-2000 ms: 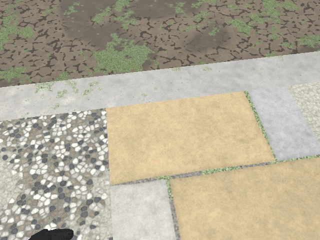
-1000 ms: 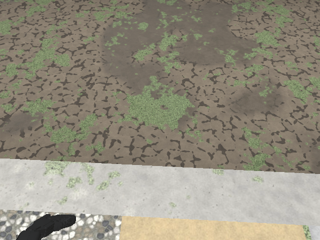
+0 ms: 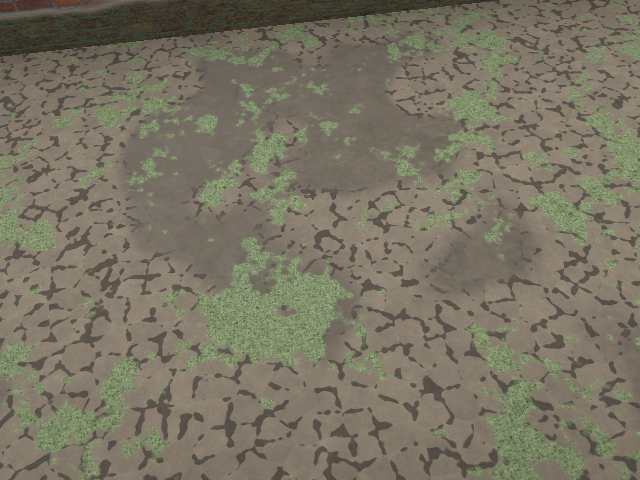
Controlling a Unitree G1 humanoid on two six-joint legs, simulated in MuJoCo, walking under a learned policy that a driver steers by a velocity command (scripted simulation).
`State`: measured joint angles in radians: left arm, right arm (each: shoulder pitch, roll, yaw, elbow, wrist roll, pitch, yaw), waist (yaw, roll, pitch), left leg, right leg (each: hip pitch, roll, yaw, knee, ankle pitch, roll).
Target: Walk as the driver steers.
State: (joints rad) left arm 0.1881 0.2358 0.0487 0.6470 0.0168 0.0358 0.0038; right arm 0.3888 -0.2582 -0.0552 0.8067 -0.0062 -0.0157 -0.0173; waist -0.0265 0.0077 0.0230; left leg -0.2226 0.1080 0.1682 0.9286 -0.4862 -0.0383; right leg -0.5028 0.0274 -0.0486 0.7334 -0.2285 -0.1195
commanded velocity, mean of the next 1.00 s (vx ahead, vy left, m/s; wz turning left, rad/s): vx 0.50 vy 0.00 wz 0.13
